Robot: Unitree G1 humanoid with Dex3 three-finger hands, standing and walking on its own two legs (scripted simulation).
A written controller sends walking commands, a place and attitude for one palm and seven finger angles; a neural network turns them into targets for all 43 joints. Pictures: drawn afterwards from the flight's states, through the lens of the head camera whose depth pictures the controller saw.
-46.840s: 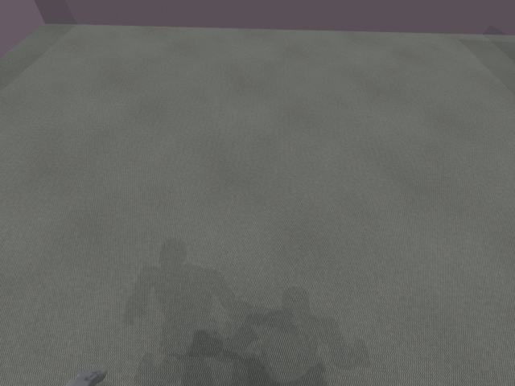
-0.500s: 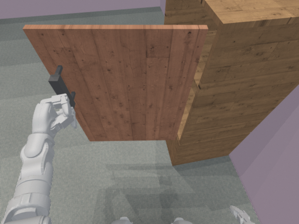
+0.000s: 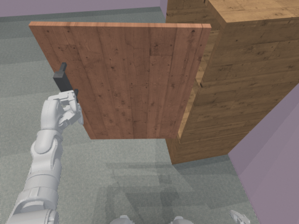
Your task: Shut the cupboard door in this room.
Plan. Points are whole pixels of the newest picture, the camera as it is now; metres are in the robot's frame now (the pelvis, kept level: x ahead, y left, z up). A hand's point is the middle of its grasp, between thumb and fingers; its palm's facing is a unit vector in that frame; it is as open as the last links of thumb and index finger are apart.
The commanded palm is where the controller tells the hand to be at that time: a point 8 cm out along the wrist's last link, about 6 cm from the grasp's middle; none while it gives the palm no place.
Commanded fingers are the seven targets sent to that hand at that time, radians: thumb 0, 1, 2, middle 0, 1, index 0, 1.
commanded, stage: push the door shut along its arc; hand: left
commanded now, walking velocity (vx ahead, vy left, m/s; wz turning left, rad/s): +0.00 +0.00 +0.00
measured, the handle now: (68, 85) +0.49 +0.25 +0.06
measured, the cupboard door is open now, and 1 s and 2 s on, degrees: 80 70 54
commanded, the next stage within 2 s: pull the fist back off the door in 1.90 s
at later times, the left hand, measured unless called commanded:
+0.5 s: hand (80, 96) +0.44 +0.21 +0.07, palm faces -0.05 -1.00 -0.02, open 3.1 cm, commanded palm +0.43 +0.25 +0.06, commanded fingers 0.00 0.90 0.90 -1.30 -1.50 -1.30 -1.50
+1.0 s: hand (96, 81) +0.50 +0.17 +0.07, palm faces -0.22 -0.98 -0.02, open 3.1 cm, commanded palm +0.50 +0.22 +0.06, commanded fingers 0.00 0.90 0.90 -1.30 -1.50 -1.30 -1.50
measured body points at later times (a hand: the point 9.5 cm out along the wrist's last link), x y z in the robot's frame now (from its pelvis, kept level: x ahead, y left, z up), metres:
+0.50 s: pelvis +0.00 -0.01 -0.01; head +0.10 +0.01 +0.43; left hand +0.44 +0.26 +0.07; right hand +0.05 -0.28 -0.12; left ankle +0.00 +0.09 -0.69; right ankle +0.00 -0.12 -0.69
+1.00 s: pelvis -0.01 +0.00 -0.02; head +0.12 +0.02 +0.41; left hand +0.51 +0.22 +0.07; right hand +0.00 -0.27 -0.13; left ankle +0.00 +0.09 -0.69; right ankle +0.00 -0.12 -0.69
